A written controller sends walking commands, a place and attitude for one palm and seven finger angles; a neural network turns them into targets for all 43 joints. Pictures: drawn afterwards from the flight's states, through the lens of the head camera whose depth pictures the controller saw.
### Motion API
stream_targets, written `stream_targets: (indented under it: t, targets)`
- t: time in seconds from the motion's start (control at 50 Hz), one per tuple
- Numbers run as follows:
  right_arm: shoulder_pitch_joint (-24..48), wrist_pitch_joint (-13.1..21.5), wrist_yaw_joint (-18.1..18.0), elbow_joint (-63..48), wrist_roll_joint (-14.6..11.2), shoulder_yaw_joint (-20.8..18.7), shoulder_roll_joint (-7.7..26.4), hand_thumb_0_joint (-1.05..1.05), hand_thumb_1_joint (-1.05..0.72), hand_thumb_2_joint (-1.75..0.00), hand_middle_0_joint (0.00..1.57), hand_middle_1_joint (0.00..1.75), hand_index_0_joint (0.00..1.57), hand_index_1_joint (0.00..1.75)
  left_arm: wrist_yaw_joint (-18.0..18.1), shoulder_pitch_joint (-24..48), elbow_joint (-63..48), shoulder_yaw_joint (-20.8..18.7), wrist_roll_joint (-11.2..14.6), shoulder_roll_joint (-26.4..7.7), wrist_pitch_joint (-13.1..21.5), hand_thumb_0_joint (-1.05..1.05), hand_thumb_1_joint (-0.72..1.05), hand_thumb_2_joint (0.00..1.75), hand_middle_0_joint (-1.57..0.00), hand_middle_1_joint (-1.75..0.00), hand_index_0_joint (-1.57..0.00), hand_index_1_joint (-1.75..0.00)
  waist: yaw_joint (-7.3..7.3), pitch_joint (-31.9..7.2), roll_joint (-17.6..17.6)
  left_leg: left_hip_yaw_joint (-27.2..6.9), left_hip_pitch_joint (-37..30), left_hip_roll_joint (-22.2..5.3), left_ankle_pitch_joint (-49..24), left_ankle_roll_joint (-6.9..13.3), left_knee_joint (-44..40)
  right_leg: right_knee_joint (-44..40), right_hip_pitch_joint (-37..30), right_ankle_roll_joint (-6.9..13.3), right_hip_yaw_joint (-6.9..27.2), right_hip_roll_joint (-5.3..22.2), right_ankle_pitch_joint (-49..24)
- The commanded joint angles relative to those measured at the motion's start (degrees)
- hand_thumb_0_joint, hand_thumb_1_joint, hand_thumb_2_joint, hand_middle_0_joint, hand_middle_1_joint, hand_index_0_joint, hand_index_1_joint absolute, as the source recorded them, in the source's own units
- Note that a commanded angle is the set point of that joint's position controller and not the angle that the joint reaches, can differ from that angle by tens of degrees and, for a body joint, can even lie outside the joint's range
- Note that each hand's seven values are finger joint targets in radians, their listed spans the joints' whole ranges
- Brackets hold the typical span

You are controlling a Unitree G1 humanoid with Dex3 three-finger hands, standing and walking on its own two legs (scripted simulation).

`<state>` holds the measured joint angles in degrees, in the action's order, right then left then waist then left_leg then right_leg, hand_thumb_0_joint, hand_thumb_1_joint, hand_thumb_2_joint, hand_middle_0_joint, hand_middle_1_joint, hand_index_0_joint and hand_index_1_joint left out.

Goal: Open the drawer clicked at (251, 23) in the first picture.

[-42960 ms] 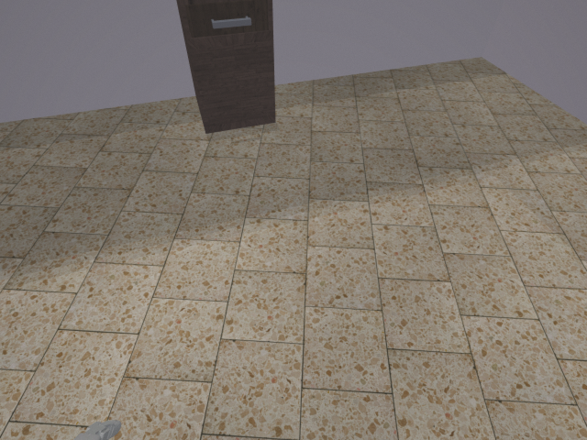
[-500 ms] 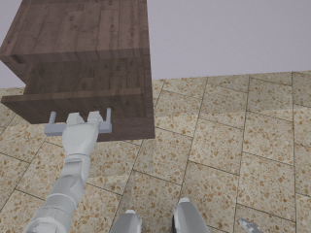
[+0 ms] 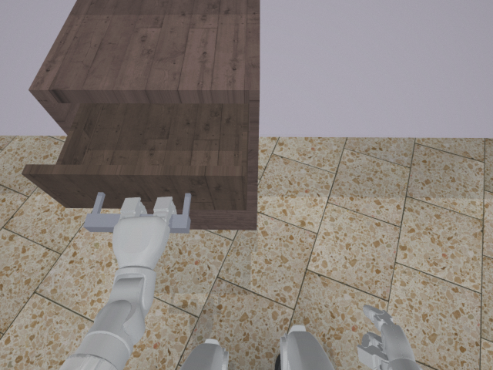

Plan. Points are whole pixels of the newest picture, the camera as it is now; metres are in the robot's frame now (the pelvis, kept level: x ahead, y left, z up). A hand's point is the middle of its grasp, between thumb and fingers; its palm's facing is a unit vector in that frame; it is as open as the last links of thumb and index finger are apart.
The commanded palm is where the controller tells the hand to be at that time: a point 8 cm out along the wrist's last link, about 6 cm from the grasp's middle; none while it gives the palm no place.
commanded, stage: pull the drawer open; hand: left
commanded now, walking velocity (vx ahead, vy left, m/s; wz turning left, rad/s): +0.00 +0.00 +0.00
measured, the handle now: (141, 211) +0.39 +0.22 -0.05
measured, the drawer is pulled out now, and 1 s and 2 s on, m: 0.16 0.30 0.30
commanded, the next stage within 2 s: open the thumb to release the handle in 1.02 s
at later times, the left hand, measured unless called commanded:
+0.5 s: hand (144, 292) +0.25 +0.19 -0.07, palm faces -0.04 -0.07 -1.00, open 6.2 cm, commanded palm +0.19 +0.20 -0.03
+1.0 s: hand (137, 333) +0.18 +0.19 -0.07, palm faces -0.08 -0.11 -0.99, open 6.4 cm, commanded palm +0.12 +0.20 -0.03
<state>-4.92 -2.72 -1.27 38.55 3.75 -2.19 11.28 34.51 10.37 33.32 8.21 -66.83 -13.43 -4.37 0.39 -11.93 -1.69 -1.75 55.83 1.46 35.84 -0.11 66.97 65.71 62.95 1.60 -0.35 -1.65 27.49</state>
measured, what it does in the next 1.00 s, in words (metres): stands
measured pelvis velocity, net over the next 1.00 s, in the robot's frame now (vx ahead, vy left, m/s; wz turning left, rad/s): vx -0.01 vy -0.01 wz -0.03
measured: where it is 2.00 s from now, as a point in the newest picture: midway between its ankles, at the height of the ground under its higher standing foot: outside the picture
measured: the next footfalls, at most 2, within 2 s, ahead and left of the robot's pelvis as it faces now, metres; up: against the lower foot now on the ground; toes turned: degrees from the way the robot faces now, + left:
none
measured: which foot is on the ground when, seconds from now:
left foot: down 0.00-1.00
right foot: down 0.00-1.00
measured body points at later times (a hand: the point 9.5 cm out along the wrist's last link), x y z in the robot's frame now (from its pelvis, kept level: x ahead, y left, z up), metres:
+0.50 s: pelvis -0.01 +0.00 -0.01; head +0.09 -0.02 +0.43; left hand +0.24 +0.19 -0.02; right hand +0.14 -0.26 -0.14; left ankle -0.05 +0.12 -0.64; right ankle +0.03 -0.10 -0.64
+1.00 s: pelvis -0.01 -0.01 -0.03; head +0.09 -0.04 +0.41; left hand +0.18 +0.19 -0.02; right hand +0.22 -0.23 -0.13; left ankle -0.05 +0.12 -0.64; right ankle +0.03 -0.10 -0.64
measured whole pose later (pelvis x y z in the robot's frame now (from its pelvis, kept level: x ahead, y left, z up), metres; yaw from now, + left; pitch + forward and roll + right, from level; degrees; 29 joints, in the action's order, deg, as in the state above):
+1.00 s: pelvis -0.01 -0.01 -0.03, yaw -1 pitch +24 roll +3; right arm -2.3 -0.7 1.7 30.9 4.4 -0.4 11.2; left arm 34.0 -27.0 3.6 3.2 -67.1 -14.2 5.6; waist -1.4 -13.7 -0.1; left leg 0.6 58.1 0.7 39.8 -1.1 74.3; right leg 75.1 67.6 2.8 1.6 -3.0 31.0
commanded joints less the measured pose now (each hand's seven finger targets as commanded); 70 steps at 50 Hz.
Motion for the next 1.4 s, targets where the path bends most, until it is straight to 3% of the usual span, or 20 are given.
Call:
stream_targets:
  t: [0.0, 0.08, 0.12, 0.2, 0.24, 0.3, 0.46, 0.52, 0.6, 0.82, 0.88, 1.04, 1.08, 1.1, 1.12, 1.14, 1.18, 1.22, 1.32, 1.38]
  targets:
    - [-3.6, 2.0, -0.5, -5.2, -0.3, -2.5, 7.6, 0.00, -0.90, -0.90, 0.20, 0.30, 0.20, 0.30, 1.5, 3.3, -8.3, -5.2, 1.2, -7.6, 1.0, 0.00, 0.90, 0.90, -0.40, -1.35, -0.40, -1.35, -0.55, -22.7, 2.2, 2.4, -6.7, 1.4, -27.4, 0.8, -6.3, -6.4, -24.7, 0.6, 0.8, 0.1, -29.8]
    - [-3.2, 2.3, 0.3, -6.8, -0.6, -2.6, 7.5, 0.00, -0.90, -0.90, 0.20, 0.30, 0.20, 0.30, 1.6, -5.5, -11.7, -5.9, 1.5, -7.6, 2.3, 0.00, 0.90, 0.90, -0.40, -1.35, -0.40, -1.35, -2.24, -23.7, 2.1, 2.6, -6.2, 1.5, -26.0, 0.8, -6.9, -6.6, -26.1, 1.0, 1.3, -0.2, -28.6]
    - [-2.6, 2.4, 0.7, -7.7, -0.9, -2.5, 7.8, 0.00, -0.90, -0.90, 0.20, 0.30, 0.20, 0.30, 1.5, -11.1, -12.5, -6.7, 2.1, -7.8, 2.5, 0.00, 0.90, 0.90, -0.40, -1.35, -0.40, -1.35, -2.75, -21.7, 3.3, 2.5, -4.3, 1.7, -24.2, 0.8, -7.2, -6.7, -26.1, 1.3, 1.4, -0.3, -27.3]
    - [-1.6, 2.8, 1.3, -8.1, -1.1, -2.8, 8.0, 0.00, -0.90, -0.90, 0.20, 0.30, 0.20, 0.30, 2.8, -15.6, -17.4, -5.9, 1.7, -6.9, 2.9, 0.00, 0.90, 0.90, -0.40, -1.35, -0.40, -1.35, -2.32, -19.8, 2.9, 2.7, -3.1, 1.3, -21.0, 0.8, -7.3, -6.8, -24.1, 1.3, 2.3, -0.3, -23.7]
    - [-1.3, 2.9, 1.6, -8.4, -1.2, -2.9, 8.1, 0.00, -0.90, -0.90, 0.20, 0.30, 0.20, 0.30, 3.8, -19.9, -19.0, -7.0, 1.6, -7.4, 2.6, 0.00, 0.90, 0.90, -0.40, -1.35, -0.40, -1.35, -3.05, -19.3, 2.6, 2.5, -3.2, 1.3, -21.1, 0.7, -7.4, -6.3, -23.6, 1.6, 2.0, -0.5, -22.7]
    - [-0.8, 3.1, 1.9, -8.2, -0.9, -3.1, 8.3, 0.00, -0.90, -0.90, 0.20, 0.30, 0.20, 0.30, 5.0, -22.3, -22.0, -6.7, 1.6, -6.9, 1.9, 0.00, 0.90, 0.90, -0.40, -1.35, -0.40, -1.35, -2.41, -19.6, 2.4, 2.3, -3.6, 1.0, -21.6, 0.7, -6.8, -5.8, -22.9, 1.6, 2.4, -0.5, -23.9]
    - [1.5, 3.8, 1.9, -9.3, -0.8, -2.4, 8.1, 0.00, -0.90, -0.90, 0.20, 0.30, 0.20, 0.30, 5.9, -33.1, -25.7, -8.0, 2.1, -7.3, 1.2, 0.00, 0.90, 0.90, -0.40, -1.35, -0.40, -1.35, -3.36, -18.4, 3.4, 1.9, -3.7, 1.0, -22.2, 0.5, -5.9, -4.2, -22.2, 1.7, 2.4, -0.8, -24.8]
    - [2.6, 4.1, 1.9, -10.8, -0.7, -2.0, 7.9, 0.00, -0.90, -0.90, 0.20, 0.30, 0.20, 0.30, 5.5, -37.3, -28.9, -7.7, 2.5, -6.9, 1.9, 0.00, 0.90, 0.90, -0.40, -1.35, -0.40, -1.35, -3.93, -18.6, 1.7, 1.8, -4.7, 1.3, -24.0, 0.6, -5.4, -3.6, -22.2, 2.0, 2.4, -0.7, -26.6]
    - [3.7, 4.6, 1.9, -11.4, -0.5, -1.4, 7.2, 0.00, -0.90, -0.90, 0.20, 0.30, 0.20, 0.30, 5.0, -42.8, -29.4, -7.9, 1.8, -6.9, 4.0, 0.00, 0.90, 0.90, -0.40, -1.35, -0.40, -1.35, -4.38, -17.1, 4.2, 1.7, -3.6, 1.4, -23.4, 0.5, -4.1, -2.9, -21.7, 1.5, 3.4, -0.7, -27.8]
    - [5.5, 4.7, 2.1, -14.7, 0.2, -0.5, 6.1, 0.00, -0.90, -0.90, 0.20, 0.30, 0.20, 0.30, 4.3, -51.8, -36.6, -10.1, 0.7, -8.7, 9.5, 0.00, 0.90, 0.90, -0.40, -1.35, -0.40, -1.35, -5.82, -16.4, 2.8, 1.5, -2.2, 2.1, -22.8, 0.7, -1.2, -0.5, -19.3, 1.8, 4.1, -0.7, -28.0]
    - [5.7, 4.9, 2.5, -15.2, 0.5, -0.3, 5.5, 0.00, -0.90, -0.90, 0.20, 0.30, 0.20, 0.30, 3.7, -57.1, -36.4, -9.0, 0.8, -7.0, 10.6, 0.00, 0.90, 0.90, -0.40, -1.35, -0.40, -1.35, -6.48, -15.9, 3.4, 1.6, -1.9, 2.2, -22.9, 0.6, -0.6, -0.2, -18.8, 1.5, 4.5, -0.5, -28.4]
    - [6.0, 4.6, 2.5, -15.6, 0.6, -0.3, 5.3, 0.00, -0.90, -0.90, 0.20, 0.30, 0.20, 0.30, 3.8, -60.2, -39.3, -11.9, 1.4, -9.2, 11.7, 0.00, 0.90, 0.90, -0.40, -1.35, -0.40, -1.35, -7.41, -18.7, 3.7, 1.6, 0.6, 2.4, -22.5, 0.5, 0.2, 1.3, -21.4, 1.4, 6.3, 0.0, -32.2]
    - [6.0, 4.5, 2.7, -15.4, 0.7, -0.4, 5.4, 0.00, -0.90, -0.90, 0.20, 0.30, 0.20, 0.30, 3.6, -60.7, -39.4, -11.0, 1.5, -8.2, 11.7, 0.00, 0.90, 0.90, -0.40, -1.35, -0.40, -1.35, -6.88, -17.8, 3.9, 1.5, 0.9, 2.2, -22.4, 0.5, 0.3, 1.4, -20.5, 1.4, 5.9, 0.0, -32.1]
    - [5.8, 3.5, 2.4, -12.1, 1.6, -1.2, 8.0, 0.00, -0.90, -0.90, 0.20, 0.30, 0.20, 0.30, 5.0, -30.2, -40.0, -6.3, -1.4, -8.2, 10.4, 0.00, 0.90, 0.90, -0.40, -1.35, -0.40, -1.35, 0.89, -15.9, 4.3, 0.5, 1.5, 1.7, -18.1, 0.9, 3.3, 0.8, -11.6, 0.9, 6.5, 0.5, -26.8]
    - [4.6, 3.9, 1.5, -12.2, 1.9, -2.1, 6.9, 0.00, -0.90, -0.90, 0.20, 0.30, 0.20, 0.30, 6.2, -28.4, -40.4, -8.7, -2.0, -7.8, 10.7, 0.00, 0.83, 0.87, -0.40, -1.34, -0.40, -1.34, -0.91, -16.4, 2.4, 0.9, 1.9, 1.5, -17.6, 1.2, 3.0, 1.2, -11.8, 1.3, 4.8, 0.2, -22.8]
    - [4.8, 4.4, 1.3, -12.2, 2.0, -1.7, 6.9, 0.00, -0.90, -0.90, 0.20, 0.30, 0.20, 0.30, 6.8, -34.3, -35.5, -9.7, -2.5, -8.1, 10.6, 0.00, 0.76, 0.84, -0.39, -1.34, -0.39, -1.34, -2.28, -15.9, 1.9, 1.1, 1.6, 1.7, -17.6, 0.8, 2.7, 1.4, -11.4, 1.3, 4.0, 0.2, -20.8]
    - [3.8, 4.6, 1.1, -12.0, 1.9, -2.0, 7.1, 0.00, -0.90, -0.90, 0.20, 0.30, 0.20, 0.30, 7.1, -38.0, -33.3, -11.1, -1.2, -8.6, 9.7, 0.00, 0.62, 0.78, -0.38, -1.32, -0.38, -1.32, -3.49, -19.6, 4.6, 1.4, 0.8, 1.6, -19.1, 0.8, 2.5, 1.4, -14.6, 1.2, 3.7, -0.1, -23.1]
    - [3.5, 4.1, 0.9, -12.4, 1.5, -2.4, 7.7, 0.00, -0.90, -0.90, 0.20, 0.30, 0.20, 0.30, 7.3, -35.5, -36.4, -9.9, 0.0, -8.5, 7.5, 0.00, 0.48, 0.72, -0.37, -1.30, -0.37, -1.30, -3.17, -23.7, 2.8, 1.5, -1.9, 1.7, -20.6, 0.9, 1.4, 1.1, -16.8, 1.4, 2.9, -0.2, -23.8]
    - [4.6, 4.0, -0.4, -11.1, 0.1, -2.0, 8.1, 0.00, -0.90, -0.90, 0.20, 0.30, 0.20, 0.30, 5.8, -31.6, -33.5, -5.5, 1.7, -6.6, 2.9, 0.00, 0.13, 0.57, -0.35, -1.27, -0.35, -1.27, -1.12, -18.5, 6.6, 1.3, -0.5, 1.4, -15.1, 1.1, -1.2, -3.3, -17.6, 0.6, 2.3, 0.3, -16.7]
    - [4.6, 4.5, -1.4, -10.1, -0.4, -1.6, 8.0, 0.00, -0.90, -0.90, 0.20, 0.30, 0.20, 0.30, 4.9, -28.8, -30.6, -5.0, 1.5, -7.6, 2.7, 0.00, -0.08, 0.48, -0.33, -1.24, -0.33, -1.24, -1.29, -15.6, 8.0, 1.6, 1.2, 1.3, -11.3, 1.3, -2.3, -5.6, -17.7, 0.1, 3.2, 0.7, -11.0]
